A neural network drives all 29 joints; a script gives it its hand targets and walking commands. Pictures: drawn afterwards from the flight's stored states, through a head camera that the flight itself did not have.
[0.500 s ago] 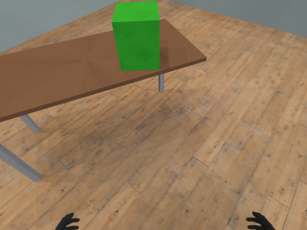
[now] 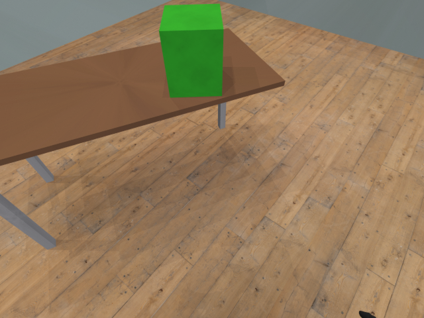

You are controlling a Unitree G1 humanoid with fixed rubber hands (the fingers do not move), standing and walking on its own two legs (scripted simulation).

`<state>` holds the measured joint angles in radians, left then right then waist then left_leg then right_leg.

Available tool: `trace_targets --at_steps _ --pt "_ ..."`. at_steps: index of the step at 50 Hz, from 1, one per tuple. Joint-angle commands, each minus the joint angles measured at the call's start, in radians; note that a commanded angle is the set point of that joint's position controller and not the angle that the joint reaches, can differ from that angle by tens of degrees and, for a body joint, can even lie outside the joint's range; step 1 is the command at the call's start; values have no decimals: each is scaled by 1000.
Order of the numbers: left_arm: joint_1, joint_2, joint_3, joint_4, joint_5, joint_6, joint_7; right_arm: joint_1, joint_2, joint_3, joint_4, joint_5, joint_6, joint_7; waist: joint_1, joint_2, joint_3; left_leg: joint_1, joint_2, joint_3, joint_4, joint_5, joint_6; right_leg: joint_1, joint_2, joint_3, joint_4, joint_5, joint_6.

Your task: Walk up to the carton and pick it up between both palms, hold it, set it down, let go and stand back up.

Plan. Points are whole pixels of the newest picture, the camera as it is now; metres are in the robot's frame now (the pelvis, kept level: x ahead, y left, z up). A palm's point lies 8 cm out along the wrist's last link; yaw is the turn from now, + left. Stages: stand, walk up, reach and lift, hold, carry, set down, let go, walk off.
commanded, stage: stand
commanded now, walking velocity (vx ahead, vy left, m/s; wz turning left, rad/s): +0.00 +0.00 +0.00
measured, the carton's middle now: (194, 52) +0.97 +0.07 +0.00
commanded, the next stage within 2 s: none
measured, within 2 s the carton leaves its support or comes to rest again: neither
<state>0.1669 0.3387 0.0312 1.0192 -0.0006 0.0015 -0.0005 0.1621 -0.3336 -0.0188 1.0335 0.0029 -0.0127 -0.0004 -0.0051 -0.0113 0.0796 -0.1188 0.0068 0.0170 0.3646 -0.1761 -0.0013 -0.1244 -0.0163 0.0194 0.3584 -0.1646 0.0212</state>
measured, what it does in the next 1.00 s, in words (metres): stands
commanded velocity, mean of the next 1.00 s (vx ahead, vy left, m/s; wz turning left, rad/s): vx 0.00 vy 0.00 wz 0.00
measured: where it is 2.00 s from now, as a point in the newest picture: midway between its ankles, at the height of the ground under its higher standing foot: outside the picture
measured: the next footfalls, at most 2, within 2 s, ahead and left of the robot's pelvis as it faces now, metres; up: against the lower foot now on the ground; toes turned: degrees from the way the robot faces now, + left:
none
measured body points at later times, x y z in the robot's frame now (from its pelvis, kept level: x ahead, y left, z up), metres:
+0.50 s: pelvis +0.02 +0.00 +0.00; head +0.03 +0.00 +0.45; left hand +0.11 +0.30 -0.13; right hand +0.10 -0.30 -0.12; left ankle +0.02 +0.12 -0.75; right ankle +0.02 -0.13 -0.75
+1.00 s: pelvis +0.01 +0.00 +0.00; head +0.02 +0.00 +0.45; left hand +0.08 +0.30 -0.13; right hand +0.08 -0.30 -0.13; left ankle +0.02 +0.12 -0.75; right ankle +0.02 -0.13 -0.75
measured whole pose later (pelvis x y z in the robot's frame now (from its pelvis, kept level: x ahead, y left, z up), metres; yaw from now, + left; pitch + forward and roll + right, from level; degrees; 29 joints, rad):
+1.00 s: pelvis +0.01 +0.00 +0.00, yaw +0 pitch -4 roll +0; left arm 0.15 0.33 0.03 1.08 0.00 -0.01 0.01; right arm 0.17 -0.32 -0.03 1.08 0.00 -0.02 -0.01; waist 0.00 -0.01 0.07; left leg -0.08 0.01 0.01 0.32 -0.17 -0.01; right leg -0.09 -0.02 0.01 0.33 -0.17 0.02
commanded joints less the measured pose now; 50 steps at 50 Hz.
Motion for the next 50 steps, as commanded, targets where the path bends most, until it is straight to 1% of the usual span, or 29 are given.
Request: trace_targets --at_steps 1,5,7,9,11,12,13,14,15,17,19,21,23,26,27,28,30,31,35,37,38,40,41,43,45,46,48,49,50 --pt "-55 144 21 -87 -3 -24 19 -45 -197 -43 -75 0 -20 -18 4 5 -19 -87 140 -141 -133 -184 30 -14 -92 76 -88 -53 -35" --pt "-15 205 39 -61 -6 -38 24 -63 -176 -36 -65 7 -29 -2 10 56 -94 7 128 -124 -109 -51 5 -23 -97 90 -52 -17 -33" --pt "-24 172 29 -49 -3 -31 17 -24 -219 -57 -67 0 -26 -12 -14 25 -23 -40 103 -100 -98 -104 9 -47 -85 80 -84 -77 -37" --pt "-27 166 29 -56 -2 -27 11 -42 -188 -42 -55 2 -24 -11 8 -46 -27 8 135 -115 -103 -35 21 -45 -84 58 -65 -2 -33" --pt "-41 196 27 -43 1 -35 17 -43 -226 -53 -42 12 -25 -16 3 24 -60 4 117 -120 -78 -5 7 -27 -90 77 -73 26 -35" --pt "-31 189 38 -69 -4 -40 16 -46 -210 -49 -50 -4 -26 -20 19 -60 -61 -12 124 -121 -83 -1 23 0 -101 74 -74 19 -39" --pt "-52 207 38 -53 4 -42 21 -30 -184 -44 -43 -1 -25 -9 -11 -38 -56 6 112 -81 -72 10 13 -42 -110 93 -94 -22 -37" --pt "-26 240 46 -56 -2 -44 17 -67 -230 -59 -64 -13 -29 -17 10 -21 -48 29 129 -111 -48 36 19 -70 -107 87 -97 7 -36" --pt "-61 228 58 -55 -1 -45 17 -36 -192 -46 -53 -6 -33 -17 -27 14 -71 19 116 -80 -57 20 12 -36 -113 101 -88 -4 -43" --pt "-62 216 44 -73 -5 -45 15 -1 -203 -46 -42 -5 -27 -20 -23 70 -114 13 127 -90 -74 58 33 24 -120 92 -68 73 -44" --pt "-71 162 23 -58 -9 -53 19 -34 -173 -35 -37 8 -41 -12 -11 7 -110 32 133 -106 -63 128 18 24 -106 76 -54 148 -39" --pt "-8 149 18 -28 -12 -43 17 -12 -200 -43 -28 14 -39 -22 -1 49 -129 56 125 -87 -33 240 30 52 -106 74 -48 233 -44" --pt "-45 159 16 -34 -8 -39 23 17 -160 -31 -27 10 -36 -23 -13 -18 -100 42 124 -85 -57 203 10 43 -122 80 -64 230 -36" --pt "-77 199 40 -33 -7 -37 29 -8 -155 -36 -24 4 -23 -21 -22 66 -74 45 122 -90 -65 229 15 17 -116 72 -55 180 -25" --pt "-31 204 37 -41 -5 -40 29 -35 -208 -36 -22 -6 -20 -24 22 -7 -82 33 140 -109 -51 229 35 49 -122 76 -78 177 -42" --pt "-22 189 34 -25 -10 -37 25 -27 -183 -34 -27 7 -23 -23 6 -42 -87 30 137 -113 -62 231 39 58 -121 70 -55 227 -47" --pt "18 173 31 -1 -5 -41 36 -59 -175 -30 -37 3 -21 -25 21 33 -110 50 125 -111 -72 191 29 70 -112 77 -80 183 -31" --pt "-10 144 14 6 -9 -29 29 3 -204 -42 -19 10 -28 -18 -8 21 -61 11 109 -74 -86 164 15 50 -109 75 -55 158 -27" --pt "-56 174 36 -10 2 -29 16 -13 -198 -47 -8 -3 -33 -21 -1 -34 -38 6 113 -85 -93 131 13 32 -96 44 -67 146 -21" --pt "-28 205 44 -8 -8 -34 24 -18 -193 -48 -5 14 -35 -11 10 59 -121 60 122 -97 -97 194 10 50 -105 46 -61 104 -36" --pt "-84 196 35 -16 -3 -34 20 16 -192 -48 -2 22 -39 -20 -26 63 -58 56 124 -65 -88 223 7 3 -111 73 -70 125 -38" --pt "10 147 21 16 -9 -36 30 18 -171 -48 15 9 -21 -26 5 43 -48 46 135 -92 -95 149 15 7 -108 66 -91 97 -35" --pt "-57 171 27 -16 -9 -40 31 -24 -166 -43 -13 -2 -31 -21 15 -47 -56 8 139 -93 -85 149 22 58 -116 56 -62 107 -35" --pt "-66 163 37 4 -7 -31 20 -29 -174 -47 -24 10 -43 -21 12 -41 -69 22 129 -95 -95 130 26 52 -120 61 -80 140 -26" --pt "-37 164 32 -1 -2 -35 27 -17 -170 -46 -27 12 -36 -25 1 52 -126 79 120 -74 -79 179 13 42 -106 68 -84 113 -28" --pt "-49 216 41 -4 -7 -40 25 2 -201 -58 -16 -4 -33 -27 3 -54 -48 45 126 -89 -91 165 11 24 -103 51 -77 90 -27" --pt "-83 194 44 -10 -1 -38 22 -66 -210 -55 -34 0 -29 -27 8 -15 -18 5 134 -99 -107 75 13 -35 -108 72 -95 42 -36" --pt "-41 204 48 -3 -6 -38 26 -57 -261 -75 -33 1 -34 -21 3 99 1 -25 119 -108 -109 -13 15 5 -124 76 -107 65 -31" --pt "-52 236 57 2 -2 -41 21 -21 -235 -66 -27 6 -39 -18 -6 28 -65 10 124 -122 -116 6 12 12 -119 66 -75 25 -40"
